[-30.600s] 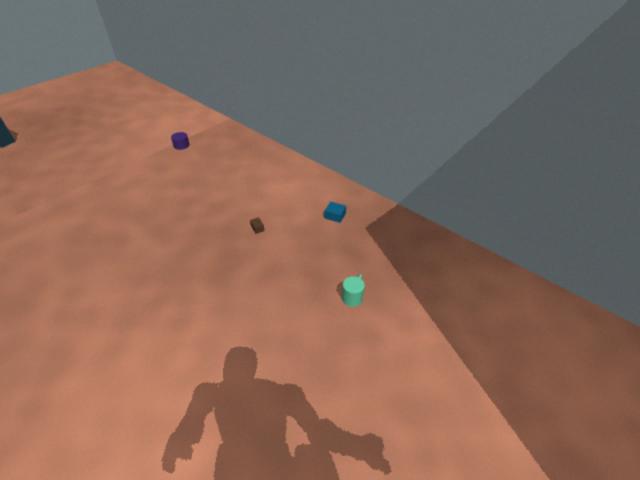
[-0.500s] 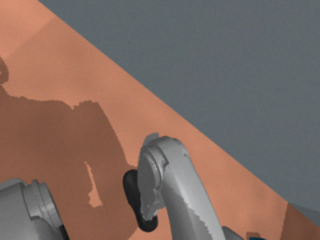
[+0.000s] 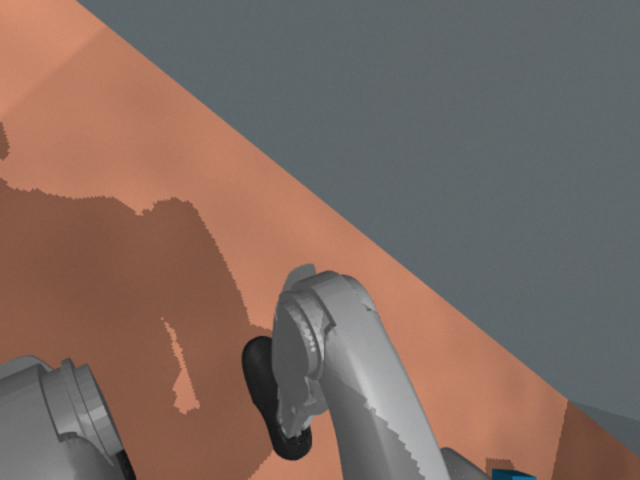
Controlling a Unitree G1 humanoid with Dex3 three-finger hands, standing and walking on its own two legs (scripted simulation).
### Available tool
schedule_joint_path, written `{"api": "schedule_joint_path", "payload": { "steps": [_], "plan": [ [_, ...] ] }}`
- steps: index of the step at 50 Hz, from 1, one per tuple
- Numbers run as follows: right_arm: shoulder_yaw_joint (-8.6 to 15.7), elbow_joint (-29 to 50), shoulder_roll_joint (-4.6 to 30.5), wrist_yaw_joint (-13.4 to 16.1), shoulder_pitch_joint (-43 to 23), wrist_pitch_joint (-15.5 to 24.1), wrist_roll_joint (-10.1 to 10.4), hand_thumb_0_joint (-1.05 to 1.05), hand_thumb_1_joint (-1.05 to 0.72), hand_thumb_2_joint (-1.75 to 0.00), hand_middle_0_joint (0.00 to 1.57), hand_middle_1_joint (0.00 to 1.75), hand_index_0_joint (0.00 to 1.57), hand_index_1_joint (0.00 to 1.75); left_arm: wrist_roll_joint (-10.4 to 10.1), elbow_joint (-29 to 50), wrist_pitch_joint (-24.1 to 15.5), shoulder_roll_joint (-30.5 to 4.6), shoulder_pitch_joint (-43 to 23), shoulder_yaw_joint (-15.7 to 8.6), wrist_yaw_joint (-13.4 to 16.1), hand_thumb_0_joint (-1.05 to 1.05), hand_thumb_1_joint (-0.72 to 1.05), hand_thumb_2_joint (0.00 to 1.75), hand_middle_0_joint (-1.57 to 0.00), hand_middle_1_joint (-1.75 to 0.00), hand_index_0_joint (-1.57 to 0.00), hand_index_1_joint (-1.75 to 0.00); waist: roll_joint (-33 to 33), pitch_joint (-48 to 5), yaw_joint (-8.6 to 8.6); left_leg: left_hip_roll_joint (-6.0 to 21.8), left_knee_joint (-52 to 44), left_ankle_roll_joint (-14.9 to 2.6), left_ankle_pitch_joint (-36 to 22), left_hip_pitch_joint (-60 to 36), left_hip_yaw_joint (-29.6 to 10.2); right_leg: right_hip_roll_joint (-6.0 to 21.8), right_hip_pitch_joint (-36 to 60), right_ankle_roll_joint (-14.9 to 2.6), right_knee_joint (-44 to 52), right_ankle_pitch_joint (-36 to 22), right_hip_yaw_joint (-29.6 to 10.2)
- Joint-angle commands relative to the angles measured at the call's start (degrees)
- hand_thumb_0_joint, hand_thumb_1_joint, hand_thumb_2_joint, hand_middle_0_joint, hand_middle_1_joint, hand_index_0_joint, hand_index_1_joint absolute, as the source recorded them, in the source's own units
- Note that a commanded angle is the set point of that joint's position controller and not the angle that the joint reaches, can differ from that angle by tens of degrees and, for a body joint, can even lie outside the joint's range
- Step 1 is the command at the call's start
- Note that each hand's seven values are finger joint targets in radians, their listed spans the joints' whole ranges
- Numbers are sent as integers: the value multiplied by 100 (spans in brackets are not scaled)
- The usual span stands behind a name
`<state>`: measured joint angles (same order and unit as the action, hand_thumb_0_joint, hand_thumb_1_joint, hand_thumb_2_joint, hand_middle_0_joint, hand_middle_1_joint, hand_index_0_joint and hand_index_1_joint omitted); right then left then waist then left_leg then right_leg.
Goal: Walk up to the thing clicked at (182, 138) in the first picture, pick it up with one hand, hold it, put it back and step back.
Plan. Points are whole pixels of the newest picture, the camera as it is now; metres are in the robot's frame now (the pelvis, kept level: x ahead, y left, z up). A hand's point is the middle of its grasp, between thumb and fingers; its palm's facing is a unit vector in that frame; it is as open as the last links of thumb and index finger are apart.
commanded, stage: settle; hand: left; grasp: from above
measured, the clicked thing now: out of the picture +0.45 +0.31 -0.28
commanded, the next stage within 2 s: lift in 0.88 s
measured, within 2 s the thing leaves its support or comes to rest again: leaves its support in 0.26 s
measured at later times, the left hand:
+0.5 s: hand out of the picture +0.44 +0.32 -0.20, palm faces -0.40 -0.13 -0.91, open 11.4 cm
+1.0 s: hand out of the picture +0.44 +0.32 -0.12, palm faces -0.44 -0.11 -0.89, open 11.3 cm
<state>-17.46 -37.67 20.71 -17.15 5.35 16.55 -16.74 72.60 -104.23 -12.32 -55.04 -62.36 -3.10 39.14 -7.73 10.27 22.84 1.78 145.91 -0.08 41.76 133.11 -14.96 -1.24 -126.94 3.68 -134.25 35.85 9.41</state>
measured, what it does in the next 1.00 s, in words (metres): stands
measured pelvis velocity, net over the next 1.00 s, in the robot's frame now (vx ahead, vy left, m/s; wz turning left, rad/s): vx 0.00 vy -0.01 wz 0.12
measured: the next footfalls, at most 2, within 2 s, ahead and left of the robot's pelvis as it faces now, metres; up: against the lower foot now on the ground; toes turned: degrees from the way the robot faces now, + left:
none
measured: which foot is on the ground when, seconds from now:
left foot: down 0.00-1.00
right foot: down 0.00-1.00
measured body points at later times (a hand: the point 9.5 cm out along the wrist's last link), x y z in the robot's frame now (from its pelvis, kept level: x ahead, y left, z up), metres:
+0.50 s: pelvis +0.01 +0.00 +0.00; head +0.25 +0.11 +0.37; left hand +0.46 +0.33 -0.15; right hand +0.07 -0.26 -0.07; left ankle +0.06 +0.13 -0.27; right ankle +0.13 -0.12 -0.27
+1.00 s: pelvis +0.00 -0.01 +0.03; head +0.22 +0.08 +0.41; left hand +0.46 +0.32 -0.07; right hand +0.09 -0.28 -0.08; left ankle +0.06 +0.13 -0.27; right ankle +0.13 -0.12 -0.27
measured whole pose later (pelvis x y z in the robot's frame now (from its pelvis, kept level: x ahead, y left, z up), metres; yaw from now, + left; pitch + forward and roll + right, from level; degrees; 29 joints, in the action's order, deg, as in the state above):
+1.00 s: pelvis +0.00 -0.01 +0.03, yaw +7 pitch +34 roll -8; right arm -3.9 -41.4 17.2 -10.1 9.6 3.9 -7.8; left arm 70.1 -81.9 -9.7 -39.9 -56.6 -2.1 19.3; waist 0.8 -3.4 14.3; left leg 0.8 137.0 0.5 39.3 131.9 -7.7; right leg 1.3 -128.5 1.6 -131.5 36.8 3.9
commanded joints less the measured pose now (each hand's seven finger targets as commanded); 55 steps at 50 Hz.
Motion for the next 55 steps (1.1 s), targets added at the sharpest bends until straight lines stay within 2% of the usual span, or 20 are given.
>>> {"api": "schedule_joint_path", "payload": {
  "steps": [1,5,6,9,14,16,17,20,21,23,24,26,27,33,37,46,49,50,53,55],
  "plan": [
    [546,-78,1868,26,1107,-43,68,0,-91,-90,20,30,20,30,-77,554,57,-973,-1272,-33,92,0,27,105,-67,-110,-69,-108,2716,-3453,358,60,-1596,1,-1051,-2479,567,-286,2085,-410,1075,-1243,599],
    [601,-76,1866,37,1092,-69,101,0,-92,-91,20,30,20,30,-97,601,127,-982,-1271,-70,-11,0,25,107,-66,-111,-68,-109,2790,-3324,326,53,-1701,16,-841,-2396,546,-259,1919,-434,1055,-1049,604],
    [626,-56,1876,27,1202,-81,99,0,-91,-90,20,30,20,30,-67,1021,100,-1213,-1502,-235,-19,0,26,105,-65,-111,-68,-108,3096,-3712,223,48,-1735,38,-1075,-2684,533,-246,1986,-448,1004,-1192,613],
    [703,-146,1795,27,1116,-105,133,0,-92,-91,20,30,20,30,-51,985,147,-1069,-1276,-224,-119,0,24,109,-66,-111,-67,-109,3190,-3778,167,50,-1723,60,-1081,-2718,590,-247,1972,-479,937,-1234,560],
    [928,-237,1682,-71,1333,-161,170,0,-91,-91,20,30,20,30,-56,1951,205,-1175,-1205,-608,-203,0,26,106,-66,-110,-68,-108,3779,-4492,-79,14,-1768,103,-1611,-3161,688,-209,1919,-524,854,-1558,545],
    [1174,-282,1682,-68,1248,-219,274,0,-91,-91,20,30,20,30,-167,2199,265,-662,-933,-434,-305,0,26,107,-66,-111,-68,-109,3958,-4808,-234,9,-1811,135,-1760,-3347,725,-223,1717,-578,800,-1613,509],
    [1184,-267,1616,-115,1280,-236,296,0,-91,-91,20,30,20,30,-165,2066,309,-393,-843,-265,-385,0,25,104,-64,-111,-67,-109,3826,-4606,-140,0,-1755,109,-1812,-3202,782,-233,1705,-564,833,-1682,493],
    [1393,-417,1599,-87,1540,-388,424,0,-91,-90,20,30,20,30,-257,2368,418,-579,-772,-541,-557,0,28,107,-65,-113,-68,-110,3540,-4746,-337,-56,-1765,8,-1734,-2841,926,-233,1819,-560,997,-1625,356],
    [1397,-308,1488,-94,1464,-426,476,0,-91,-90,20,30,20,30,-320,2624,427,-136,-830,-267,-673,0,28,108,-65,-114,-68,-111,3535,-4907,-399,-63,-1851,2,-1690,-2873,928,-224,1804,-584,1027,-1545,305],
    [1452,-361,1457,-82,1441,-509,566,0,-91,-90,20,30,20,30,-344,2610,471,-40,-971,-122,-876,0,28,107,-65,-114,-68,-111,3197,-4678,-384,-70,-1882,-39,-1411,-2711,929,-206,1551,-575,1081,-1292,284],
    [1527,-380,1521,-51,1526,-541,602,0,-91,-91,20,30,20,30,-384,2405,483,-120,-843,-259,-957,0,28,107,-66,-113,-69,-111,3009,-4565,-328,-91,-1894,-56,-1278,-2595,908,-177,1520,-573,1097,-1196,278],
    [1600,-400,1448,19,1614,-659,656,0,-91,-90,20,30,20,30,-399,2585,479,-28,-856,-246,-1112,0,30,113,-69,-115,-71,-113,2850,-4759,-433,-110,-1968,-77,-1148,-2506,947,-168,1690,-575,1192,-1015,171],
    [1588,-378,1326,36,1568,-704,709,0,-91,-91,20,30,20,30,-414,2922,440,207,-1139,-11,-1203,0,33,112,-72,-113,-74,-112,2886,-4826,-478,-132,-2031,-69,-1071,-2557,957,-159,1652,-591,1219,-908,134],
    [1695,-334,1220,308,1551,-941,809,0,-91,-90,20,30,20,30,-361,2912,309,77,-1213,-51,-1518,0,34,111,-74,-110,-75,-109,2352,-4762,-539,-212,-2027,-114,-914,-2320,1106,-131,1770,-606,1445,-567,-60],
    [1713,-322,1121,447,1571,-1062,846,0,-91,-90,20,30,20,30,-378,2904,290,194,-1130,-47,-1605,0,37,109,-75,-110,-77,-108,2296,-5038,-612,-238,-2124,-116,-1265,-2489,1204,-96,2027,-580,1486,-941,-96],
    [1812,-305,1053,739,1591,-1265,917,0,-91,-90,20,30,20,30,-338,3215,276,111,-1475,-42,-1767,0,47,118,-84,-111,-84,-111,2405,-5190,-716,-250,-2345,-114,-1149,-2748,1259,-33,1920,-615,1614,-808,-147],
    [1822,-300,1010,813,1597,-1298,925,0,-94,-91,20,30,20,30,-343,3014,284,227,-1274,-9,-1794,0,44,110,-81,-115,-84,-112,2264,-5101,-741,-253,-2360,-118,-1089,-2696,1296,-33,1970,-619,1676,-725,-187],
    [1819,-303,994,831,1657,-1306,927,0,-88,-89,20,30,20,30,-348,3109,273,239,-1362,10,-1826,0,36,111,-73,-107,-76,-104,2232,-5132,-697,-258,-2383,-134,-1087,-2649,1308,-38,2064,-604,1722,-728,-195],
    [1898,-285,1019,891,1657,-1334,990,0,-92,-91,20,30,20,30,-447,3341,330,81,-1250,-117,-1906,0,37,104,-73,-109,-76,-106,2453,-5371,-908,-281,-2540,-114,-1110,-2913,1346,7,2028,-630,1756,-740,-207],
    [1925,-269,975,926,1674,-1371,1037,0,-92,-91,20,30,20,30,-527,3499,388,153,-1220,-89,-1989,0,37,106,-72,-110,-75,-107,2445,-5558,-927,-286,-2647,-125,-1101,-2966,1361,10,2118,-626,1808,-754,-214]
  ]
}}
